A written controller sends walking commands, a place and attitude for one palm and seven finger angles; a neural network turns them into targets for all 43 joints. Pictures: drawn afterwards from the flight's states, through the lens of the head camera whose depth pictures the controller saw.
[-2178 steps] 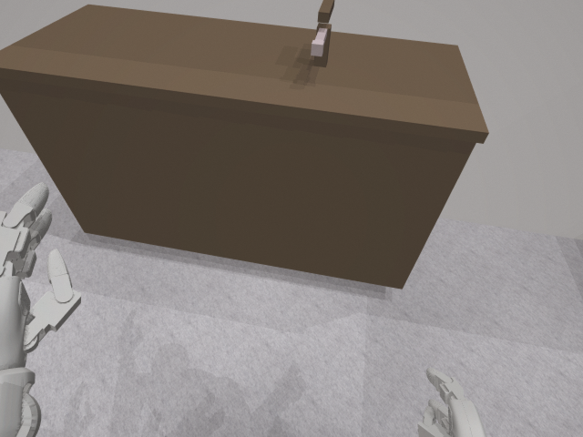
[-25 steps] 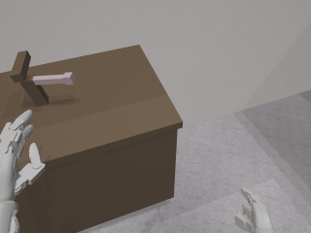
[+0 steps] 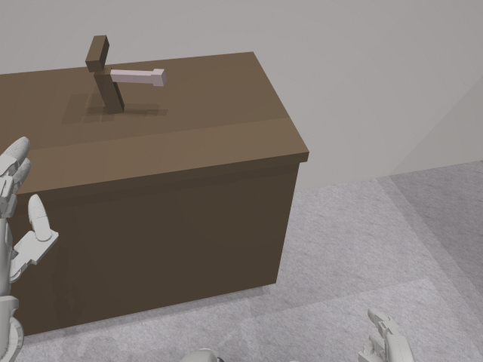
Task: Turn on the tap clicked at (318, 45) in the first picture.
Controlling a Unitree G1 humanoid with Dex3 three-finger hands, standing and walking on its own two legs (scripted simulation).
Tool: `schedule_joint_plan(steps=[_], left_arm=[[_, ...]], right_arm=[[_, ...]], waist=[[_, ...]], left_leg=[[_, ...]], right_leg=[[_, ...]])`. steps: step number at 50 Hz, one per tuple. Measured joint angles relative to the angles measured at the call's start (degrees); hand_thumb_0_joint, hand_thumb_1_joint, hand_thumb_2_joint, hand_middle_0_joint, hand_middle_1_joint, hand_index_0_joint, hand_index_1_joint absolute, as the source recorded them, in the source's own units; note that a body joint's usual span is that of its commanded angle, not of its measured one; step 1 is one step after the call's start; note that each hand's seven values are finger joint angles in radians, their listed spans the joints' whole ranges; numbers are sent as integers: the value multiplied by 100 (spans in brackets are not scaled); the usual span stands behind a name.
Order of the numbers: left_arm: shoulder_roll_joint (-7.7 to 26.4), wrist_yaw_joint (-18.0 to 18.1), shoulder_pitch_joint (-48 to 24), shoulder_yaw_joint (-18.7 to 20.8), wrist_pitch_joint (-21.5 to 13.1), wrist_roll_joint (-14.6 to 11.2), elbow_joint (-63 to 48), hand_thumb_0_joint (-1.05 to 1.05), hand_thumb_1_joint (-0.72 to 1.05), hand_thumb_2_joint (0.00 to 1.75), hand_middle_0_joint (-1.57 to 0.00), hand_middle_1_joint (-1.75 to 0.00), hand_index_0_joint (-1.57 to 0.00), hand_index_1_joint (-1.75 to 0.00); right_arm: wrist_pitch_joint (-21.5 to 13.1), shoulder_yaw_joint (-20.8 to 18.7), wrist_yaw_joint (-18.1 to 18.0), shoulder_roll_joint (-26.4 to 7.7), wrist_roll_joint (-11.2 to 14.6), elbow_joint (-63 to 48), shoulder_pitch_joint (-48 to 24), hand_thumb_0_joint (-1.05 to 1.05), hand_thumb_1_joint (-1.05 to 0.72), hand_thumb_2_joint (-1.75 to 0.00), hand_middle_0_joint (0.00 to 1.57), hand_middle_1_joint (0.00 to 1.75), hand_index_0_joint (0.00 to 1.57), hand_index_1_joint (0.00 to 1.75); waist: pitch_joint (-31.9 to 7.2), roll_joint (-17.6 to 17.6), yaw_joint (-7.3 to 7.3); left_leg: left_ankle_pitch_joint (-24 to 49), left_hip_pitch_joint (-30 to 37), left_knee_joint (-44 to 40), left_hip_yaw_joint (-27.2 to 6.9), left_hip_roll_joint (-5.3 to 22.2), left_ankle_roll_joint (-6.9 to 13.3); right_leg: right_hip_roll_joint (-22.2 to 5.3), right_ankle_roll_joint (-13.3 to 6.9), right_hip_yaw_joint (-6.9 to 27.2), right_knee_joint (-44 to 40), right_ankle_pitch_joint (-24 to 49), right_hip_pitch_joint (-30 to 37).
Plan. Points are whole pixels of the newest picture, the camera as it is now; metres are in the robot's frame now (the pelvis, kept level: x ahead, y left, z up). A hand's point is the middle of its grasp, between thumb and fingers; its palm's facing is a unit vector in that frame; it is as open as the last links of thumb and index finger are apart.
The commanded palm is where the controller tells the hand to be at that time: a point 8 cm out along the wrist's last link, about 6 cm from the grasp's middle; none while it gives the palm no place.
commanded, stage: step back with the hand held close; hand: left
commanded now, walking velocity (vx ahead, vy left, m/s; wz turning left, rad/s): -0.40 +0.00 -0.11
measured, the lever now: (159, 77) +0.67 +0.22 +0.15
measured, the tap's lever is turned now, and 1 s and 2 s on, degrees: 73 73 73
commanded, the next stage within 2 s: stop stepping back and stand still in 0.12 s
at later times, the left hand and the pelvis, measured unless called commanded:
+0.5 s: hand out of the picture +0.08 +0.21 +0.19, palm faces +0.43 -0.85 -0.31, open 7.4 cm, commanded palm +0.02 +0.26 +0.20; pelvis -0.15 -0.02 +0.01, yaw -2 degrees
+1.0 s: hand out of the picture +0.07 +0.20 +0.19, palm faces +0.35 -0.86 -0.38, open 7.4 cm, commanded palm +0.02 +0.24 +0.20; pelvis -0.17 -0.02 +0.01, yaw -6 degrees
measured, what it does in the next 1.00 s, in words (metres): walks backwards: left foot, then right foot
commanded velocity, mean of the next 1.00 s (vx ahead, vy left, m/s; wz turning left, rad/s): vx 0.07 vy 0.03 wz -0.05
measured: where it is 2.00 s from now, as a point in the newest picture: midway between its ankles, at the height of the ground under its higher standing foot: outside the picture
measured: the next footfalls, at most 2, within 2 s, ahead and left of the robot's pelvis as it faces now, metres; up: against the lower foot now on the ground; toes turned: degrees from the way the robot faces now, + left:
left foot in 0.22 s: +0.00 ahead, +0.14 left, +0.00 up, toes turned +7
right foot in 0.52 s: -0.15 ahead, -0.11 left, +0.00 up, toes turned -6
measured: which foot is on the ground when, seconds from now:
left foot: down 0.00-0.06, up 0.08-0.20, down 0.22-0.50, up 0.52-0.84, down 0.86-1.00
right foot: down 0.00-0.22, up 0.24-0.50, down 0.52-1.00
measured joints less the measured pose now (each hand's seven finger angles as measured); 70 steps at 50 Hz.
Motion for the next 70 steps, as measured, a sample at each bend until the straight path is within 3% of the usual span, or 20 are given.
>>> schedule_joint_plan(steps=[3, 6, 8, 11, 12, 14, 17, 19, 21, 23, 26, 29, 33, 40, 44, 49, 51, 57, 62, 70], left_arm=[[32, -41, -57, 40, -11, -19, -83, 1, 89, 89, -21, -30, -21, -31], [-87, 14, 170, 42, 53, -154, -356, 1, 89, 89, -21, -30, -21, -31], [-183, -7, 368, 2, 149, -223, -496, 1, 89, 90, -21, -30, -21, -31], [-168, -37, 301, -25, 180, -317, -566, 1, 89, 90, -21, -30, -21, -31], [-154, -16, 96, -27, 160, -332, -474, 1, 89, 90, -21, -30, -21, -31], [-148, 76, -276, -9, 180, -304, -159, 1, 89, 90, -21, -30, -21, -31], [-235, 99, -361, 72, 329, -374, 175, 1, 89, 90, -21, -30, -21, -31], [-317, 126, -292, 46, 470, -410, 152, 1, 89, 90, -21, -30, -21, -31], [-392, 164, -194, -73, 574, -423, 40, 1, 90, 90, -21, -30, -20, -30], [-399, 193, -91, -204, 648, -421, -69, 1, 90, 90, -21, -30, -20, -30], [-160, 184, -26, -230, 655, -390, -216, 1, 90, 90, -21, -30, -20, -30], [-193, 85, -17, -337, 581, -401, -143, 1, 89, 90, -21, -30, -21, -31], [-29, 48, 392, -172, 387, -454, 81, 1, 89, 90, -21, -30, -21, -31], [-152, 79, 157, -222, 295, -461, 750, 1, 89, 90, -21, -30, -21, -31], [-276, 96, 85, -308, 268, -416, 403, 1, 89, 90, -21, -30, -21, -31], [-40, 151, 197, -49, 257, -333, 129, 1, 89, 90, -21, -30, -21, -31], [68, 163, 176, 47, 277, -313, 109, 1, 89, 90, -21, -30, -21, -31], [-89, 60, 235, 5, 209, -367, 74, 1, 89, 90, -21, -30, -21, -31], [-300, -50, 357, -239, 215, -383, 130, 1, 89, 90, -21, -30, -21, -31], [-120, 0, 94, -215, 405, -371, 44, 1, 89, 90, -21, -30, -21, -31]], right_arm=[[-31, -60, 34, 9, -14, 70, 18, 2, -90, -90, 20, 30, 21, 30], [62, -125, 149, -85, -64, 368, -219, 2, -90, -90, 20, 30, 21, 30], [161, -127, 200, -118, -83, 427, -306, 2, -90, -90, 20, 30, 21, 30], [98, -37, 145, -144, -30, 225, -310, 2, -90, -90, 20, 30, 20, 30], [42, -16, 91, -141, -24, 177, -389, 2, -90, -90, 20, 30, 20, 30], [-100, 14, 17, -32, -19, 158, -519, 2, -90, -90, 20, 30, 20, 30], [-282, 61, 140, 211, 49, 137, -456, 2, -90, -90, 20, 30, 21, 30], [-389, 127, 221, 312, 79, 116, -326, 2, -90, -90, 20, 30, 21, 30], [-417, 208, 261, 349, 71, 142, -220, 2, -90, -90, 21, 30, 21, 30], [-373, 273, 252, 366, 37, 169, -141, 2, -90, -90, 21, 30, 21, 30], [-279, 304, 232, 380, 10, 116, -93, 2, -90, -90, 21, 30, 21, 30], [-189, 212, 228, 114, 14, 441, -178, 2, -90, -90, 21, 30, 21, 30], [-113, 12, 196, -99, 111, 520, 106, 2, -90, -90, 21, 30, 21, 30], [-181, -314, 36, -494, 116, 641, 554, 2, -90, -90, 20, 30, 20, 30], [-311, -367, 34, -557, 56, 613, 613, 2, -90, -90, 20, 30, 20, 30], [-392, -194, 43, -233, -39, 440, 305, 2, -90, -90, 20, 30, 20, 30], [-448, -95, 65, -76, -55, 390, 241, 2, -90, -90, 20, 30, 20, 30], [-343, 113, 251, 133, -8, 435, 29, 2, -90, -90, 20, 30, 20, 30], [-240, 138, 262, 78, 2, 346, -97, 2, -90, -90, 21, 30, 21, 30], [-134, 37, 131, -61, 12, 108, -422, 2, -90, -90, 20, 30, 21, 30]], waist=[[9, -61, -40], [-15, -198, 216], [-121, -297, 375], [-265, -406, 476], [-148, -403, 462], [79, -355, 527], [-19, -192, 473], [-161, -137, 413], [-299, -114, 360], [-434, -124, 307], [-611, -330, 230], [-476, -119, 211], [-580, -246, 103], [-704, -243, -16], [-628, -248, -49], [-434, -388, -37], [-385, -303, -47], [-336, 95, 102], [-281, 20, 264], [-103, -201, 272]], left_leg=[[-681, -302, 306, 128, -2, -24], [-1238, -580, 1632, 108, -165, -300], [-1407, -350, 2055, 155, -217, -352], [-1244, 539, 615, 202, -165, -253], [-682, 486, 487, 219, -155, -176], [-308, 461, 506, 278, -84, -138], [-135, 508, 225, 351, 146, -122], [44, 513, -37, 463, 312, -99], [241, 520, -323, 565, 434, -183], [293, 509, -565, 649, 490, -280], [-523, 55, -187, 766, 404, -338], [-834, -469, 1437, 214, 227, -365], [-433, -465, 2136, 242, -84, -398], [-494, 573, 370, 529, -36, -198], [-307, 1245, -604, 428, -21, -46], [-349, 1186, -429, 637, -104, -116], [-337, 1176, -456, 599, -94, -135], [-463, 966, -78, 309, 60, -228], [-168, 1143, -407, 178, -42, -204], [-351, 1362, -737, 237, -15, -227]], right_leg=[[-19, -118, 50, 148, 185, -126], [-187, -79, 184, 165, 610, -330], [-276, -9, 329, 24, 718, -453], [-368, 61, 365, 12, 719, -822], [-330, 58, 375, 407, 178, -994], [-88, 76, 354, 1953, -614, -1328], [150, 107, 32, 3645, -868, -1386], [93, 107, -206, 3864, -922, -1094], [-38, 31, -407, 3217, -1086, -540], [-128, -89, -558, 1972, -1357, 196], [-235, -475, -495, -49, -1362, 1110], [-53, -599, -449, -266, -856, 1101], [-113, -559, -229, -763, -428, 1328], [-45, -579, -293, -701, -468, 1350], [43, -536, -411, -167, -771, 1120], [-132, -277, -393, 644, -1254, 702], [-160, -231, -487, 455, -1106, 717], [47, -606, -648, -235, -657, 934], [33, -554, -518, -396, -618, 1042], [60, -484, -451, -653, -499, 1183]])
